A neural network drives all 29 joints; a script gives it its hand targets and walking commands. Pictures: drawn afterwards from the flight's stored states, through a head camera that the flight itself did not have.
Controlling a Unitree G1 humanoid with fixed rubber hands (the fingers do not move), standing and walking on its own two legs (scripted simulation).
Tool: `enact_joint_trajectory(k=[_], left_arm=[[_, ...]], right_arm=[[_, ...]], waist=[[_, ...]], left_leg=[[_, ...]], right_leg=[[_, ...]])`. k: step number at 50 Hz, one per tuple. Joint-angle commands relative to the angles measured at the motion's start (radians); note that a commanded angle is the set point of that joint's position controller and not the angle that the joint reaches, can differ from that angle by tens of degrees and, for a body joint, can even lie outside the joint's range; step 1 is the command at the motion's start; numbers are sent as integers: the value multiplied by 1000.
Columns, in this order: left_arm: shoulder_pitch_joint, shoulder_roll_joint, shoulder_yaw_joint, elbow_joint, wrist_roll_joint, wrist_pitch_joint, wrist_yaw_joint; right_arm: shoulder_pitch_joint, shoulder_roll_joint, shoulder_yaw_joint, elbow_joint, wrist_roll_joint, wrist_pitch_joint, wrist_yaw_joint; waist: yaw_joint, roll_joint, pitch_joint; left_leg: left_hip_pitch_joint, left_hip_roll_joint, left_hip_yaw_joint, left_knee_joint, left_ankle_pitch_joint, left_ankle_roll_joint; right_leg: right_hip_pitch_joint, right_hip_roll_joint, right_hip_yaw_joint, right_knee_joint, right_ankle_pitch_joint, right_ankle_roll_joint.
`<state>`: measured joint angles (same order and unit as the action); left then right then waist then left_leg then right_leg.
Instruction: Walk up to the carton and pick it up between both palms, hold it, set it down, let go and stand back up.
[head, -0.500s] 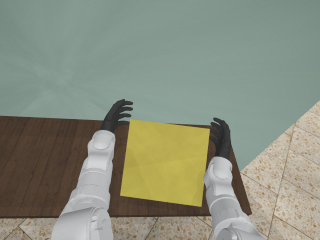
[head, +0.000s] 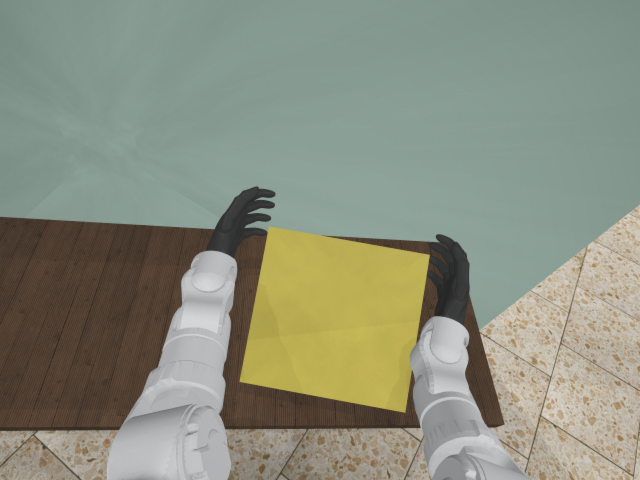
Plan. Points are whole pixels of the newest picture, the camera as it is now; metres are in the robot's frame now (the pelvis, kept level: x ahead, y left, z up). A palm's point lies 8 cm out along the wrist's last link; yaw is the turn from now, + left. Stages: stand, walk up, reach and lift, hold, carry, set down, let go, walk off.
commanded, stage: set down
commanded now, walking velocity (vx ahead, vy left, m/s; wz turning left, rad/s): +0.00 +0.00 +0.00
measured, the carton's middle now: (333, 311) +0.35 -0.05 -0.06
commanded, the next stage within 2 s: none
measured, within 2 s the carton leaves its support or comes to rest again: neither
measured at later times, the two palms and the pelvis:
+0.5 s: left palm (237, 243) +0.41 +0.09 +0.02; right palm (451, 309) +0.32 -0.20 +0.01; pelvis +0.00 +0.00 +0.00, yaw +0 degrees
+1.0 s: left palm (237, 243) +0.41 +0.09 +0.02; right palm (451, 307) +0.32 -0.20 +0.01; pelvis +0.00 +0.00 +0.00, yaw +0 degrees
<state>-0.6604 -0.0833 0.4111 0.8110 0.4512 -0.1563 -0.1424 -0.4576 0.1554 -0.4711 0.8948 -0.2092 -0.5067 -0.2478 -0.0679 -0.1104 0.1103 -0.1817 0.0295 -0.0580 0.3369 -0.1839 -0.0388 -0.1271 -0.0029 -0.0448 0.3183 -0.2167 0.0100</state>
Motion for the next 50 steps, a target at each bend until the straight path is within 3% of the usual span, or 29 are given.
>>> enact_joint_trajectory(k=[1,2,7,14,21,30,32,39,40,41,50], left_arm=[[-304,-388,-140,148,92,-30,-85],[-309,-387,-135,151,91,-36,-87],[-293,-380,-115,174,100,-50,-82],[-305,-383,-117,198,103,-68,-73],[-277,-376,-91,220,119,-91,-66],[-271,-370,-84,247,127,-116,-58],[-271,-350,-64,247,140,-117,-59],[-269,-336,-60,245,144,-125,-53],[-266,-330,-55,256,135,-125,-50],[-263,-328,-59,243,137,-129,-48],[-259,-301,-40,257,133,-136,-35]], right_arm=[[-363,478,264,141,-203,-21,143],[-343,480,264,151,-205,-23,142],[-348,480,264,153,-205,-33,146],[-367,471,234,176,-209,-46,155],[-355,476,232,198,-212,-63,160],[-350,466,222,232,-208,-81,161],[-338,455,219,256,-212,-77,162],[-328,419,190,293,-209,-83,162],[-335,413,189,291,-204,-85,159],[-325,416,187,302,-206,-86,162],[-328,380,159,323,-201,-85,166]], waist=[[14,113,-349],[2,108,-349],[19,107,-347],[17,128,-368],[23,111,-371],[27,133,-370],[37,135,-356],[21,149,-343],[32,135,-349],[27,155,-349],[29,158,-348]], left_leg=[[-16,-22,174,11,234,43],[-14,-20,174,17,242,44],[-35,-20,174,21,233,48],[-31,-17,170,39,234,51],[-57,-19,169,53,238,59],[-79,-19,162,72,251,59],[-83,-24,167,71,233,65],[-78,-18,158,86,243,65],[-76,-17,159,85,240,65],[-80,-19,161,82,235,64],[-95,-19,158,102,227,66]], right_leg=[[33,-1,-25,-31,491,40],[29,2,-28,-30,500,35],[19,-1,-24,-17,492,39],[-33,3,-26,-21,436,29],[-44,-2,-18,-3,470,27],[-78,-3,-17,12,485,24],[-82,-7,-10,6,451,24],[-120,0,-16,7,417,17],[-125,0,-17,6,410,17],[-129,-1,-16,2,386,13],[-164,6,-16,6,325,5]])
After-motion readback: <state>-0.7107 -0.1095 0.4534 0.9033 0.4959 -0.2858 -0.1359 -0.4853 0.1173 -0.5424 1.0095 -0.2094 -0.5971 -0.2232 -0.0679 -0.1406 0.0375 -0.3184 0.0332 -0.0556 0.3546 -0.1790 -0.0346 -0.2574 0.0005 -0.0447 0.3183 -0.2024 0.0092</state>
